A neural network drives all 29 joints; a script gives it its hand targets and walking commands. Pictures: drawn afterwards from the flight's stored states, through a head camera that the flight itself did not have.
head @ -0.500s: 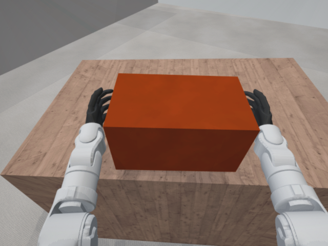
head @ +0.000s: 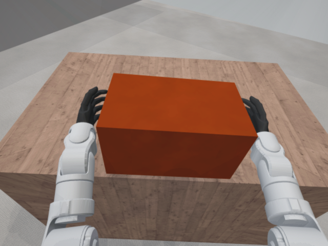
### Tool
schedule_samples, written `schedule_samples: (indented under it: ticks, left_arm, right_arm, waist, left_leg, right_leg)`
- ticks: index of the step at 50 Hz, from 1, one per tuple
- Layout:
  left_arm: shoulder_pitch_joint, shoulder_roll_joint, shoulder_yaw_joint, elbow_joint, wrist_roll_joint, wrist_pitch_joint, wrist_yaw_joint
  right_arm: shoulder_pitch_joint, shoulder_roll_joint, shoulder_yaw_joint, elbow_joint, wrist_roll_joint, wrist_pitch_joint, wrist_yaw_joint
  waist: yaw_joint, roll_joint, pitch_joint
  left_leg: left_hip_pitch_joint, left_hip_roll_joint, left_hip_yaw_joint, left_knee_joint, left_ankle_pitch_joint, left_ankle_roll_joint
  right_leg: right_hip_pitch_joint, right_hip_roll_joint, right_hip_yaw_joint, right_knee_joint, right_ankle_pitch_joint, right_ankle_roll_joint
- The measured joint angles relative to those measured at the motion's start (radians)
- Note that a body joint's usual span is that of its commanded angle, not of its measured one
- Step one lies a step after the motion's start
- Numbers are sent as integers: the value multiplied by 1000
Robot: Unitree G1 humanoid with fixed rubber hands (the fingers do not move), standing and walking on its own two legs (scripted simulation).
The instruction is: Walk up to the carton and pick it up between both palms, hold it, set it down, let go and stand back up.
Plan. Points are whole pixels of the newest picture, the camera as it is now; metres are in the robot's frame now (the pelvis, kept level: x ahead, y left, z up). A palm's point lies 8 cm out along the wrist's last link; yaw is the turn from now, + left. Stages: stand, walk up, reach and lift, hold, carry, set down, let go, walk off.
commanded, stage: reach and lift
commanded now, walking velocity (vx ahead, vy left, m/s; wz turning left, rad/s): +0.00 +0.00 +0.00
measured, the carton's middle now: (172, 126) +0.38 -0.01 +0.10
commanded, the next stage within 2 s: hold in 0.92 s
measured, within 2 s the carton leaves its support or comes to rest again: neither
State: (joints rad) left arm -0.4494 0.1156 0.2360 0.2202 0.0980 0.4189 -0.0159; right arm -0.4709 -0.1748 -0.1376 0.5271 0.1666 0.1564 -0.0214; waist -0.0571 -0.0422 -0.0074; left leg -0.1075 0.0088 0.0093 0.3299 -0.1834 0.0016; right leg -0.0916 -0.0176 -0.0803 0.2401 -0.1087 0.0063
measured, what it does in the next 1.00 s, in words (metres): stands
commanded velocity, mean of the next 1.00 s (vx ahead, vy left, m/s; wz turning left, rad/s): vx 0.00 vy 0.00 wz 0.00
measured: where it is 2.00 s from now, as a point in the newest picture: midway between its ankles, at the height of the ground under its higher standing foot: outside the picture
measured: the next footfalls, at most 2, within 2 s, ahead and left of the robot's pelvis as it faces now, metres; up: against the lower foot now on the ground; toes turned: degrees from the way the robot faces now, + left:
none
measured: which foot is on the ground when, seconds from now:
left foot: down 0.00-1.00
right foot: down 0.00-1.00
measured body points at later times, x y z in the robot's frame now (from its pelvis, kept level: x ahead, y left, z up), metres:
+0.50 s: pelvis -0.01 -0.01 +0.00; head -0.03 +0.01 +0.45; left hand +0.37 +0.20 +0.17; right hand +0.36 -0.21 +0.16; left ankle +0.00 +0.11 -0.75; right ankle +0.01 -0.13 -0.75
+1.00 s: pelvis -0.01 -0.01 +0.00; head -0.04 +0.01 +0.45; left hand +0.37 +0.19 +0.18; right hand +0.36 -0.22 +0.17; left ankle +0.00 +0.11 -0.75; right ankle +0.01 -0.13 -0.75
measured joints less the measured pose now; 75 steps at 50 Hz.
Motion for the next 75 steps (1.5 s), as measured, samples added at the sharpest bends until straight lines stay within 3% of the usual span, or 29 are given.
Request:
schedule_samples:
  ticks: [6,11,18,26,44,54,64,75]
  left_arm:
    - [88,-15,-15,-147,-32,81,30]
    - [50,-18,15,-147,-26,118,20]
    - [-22,-16,83,-108,19,156,-33]
    - [-46,-12,108,-93,44,171,-63]
    - [-75,-14,87,-78,38,194,-35]
    - [-50,-7,96,-162,42,251,-40]
    - [-41,-4,94,-208,40,304,-41]
    - [-90,-7,126,-161,67,322,-64]
  right_arm:
    - [48,-24,29,-126,49,92,-6]
    - [6,-14,10,-140,25,147,-5]
    - [-67,9,-1,-111,-16,192,-12]
    - [-72,33,-14,-112,-37,202,-18]
    - [-112,2,-18,-67,-17,205,-4]
    - [-121,-15,27,-98,41,237,-28]
    - [-115,-12,26,-130,51,276,-32]
    - [-155,-7,18,-101,31,305,-34]
  waist:
    - [-8,9,-20]
    - [-9,14,-37]
    - [-16,19,-34]
    - [-25,12,-15]
    - [-21,10,-26]
    - [-16,13,-25]
    - [-15,13,-32]
    - [-15,17,-33]
  left_leg:
    - [-20,4,2,-2,0,-1]
    - [-25,5,4,-20,15,-3]
    - [-1,4,1,-41,29,-4]
    - [17,-1,-11,-33,28,-5]
    - [10,0,4,-24,24,-2]
    - [21,7,7,-22,21,-6]
    - [16,6,-4,-24,28,-9]
    - [25,6,2,-39,37,-8]
  right_leg:
    - [-23,4,3,2,1,-3]
    - [-38,5,5,2,6,-6]
    - [-19,5,1,-4,10,-8]
    - [3,0,-10,4,4,-7]
    - [-11,0,5,18,4,-5]
    - [4,7,8,6,9,-10]
    - [2,7,-2,6,11,-13]
    - [1,7,4,8,12,-15]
